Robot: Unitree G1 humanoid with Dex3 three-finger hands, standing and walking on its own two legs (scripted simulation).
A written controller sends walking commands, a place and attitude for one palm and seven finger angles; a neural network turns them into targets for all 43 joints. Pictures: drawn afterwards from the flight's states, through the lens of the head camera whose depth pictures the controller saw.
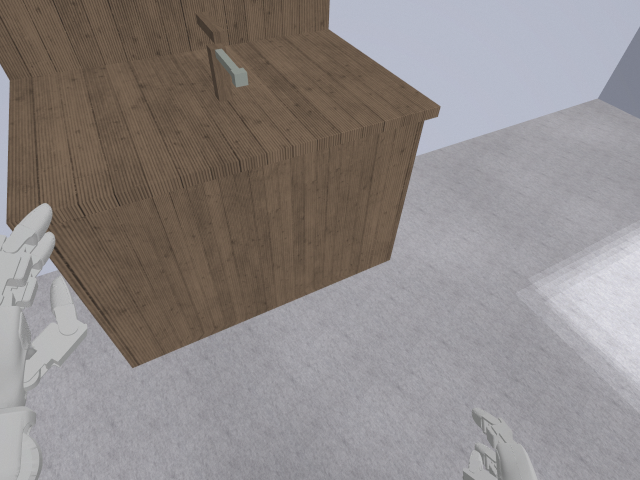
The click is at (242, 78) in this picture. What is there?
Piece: tap's lever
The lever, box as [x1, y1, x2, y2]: [231, 68, 247, 86]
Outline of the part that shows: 243,68 231,70 232,82 235,86 247,84 246,71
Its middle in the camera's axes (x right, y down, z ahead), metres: -0.18 -0.34 +0.82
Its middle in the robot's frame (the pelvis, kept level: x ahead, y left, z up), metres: +0.85 +0.23 +0.10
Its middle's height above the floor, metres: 0.88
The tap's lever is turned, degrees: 0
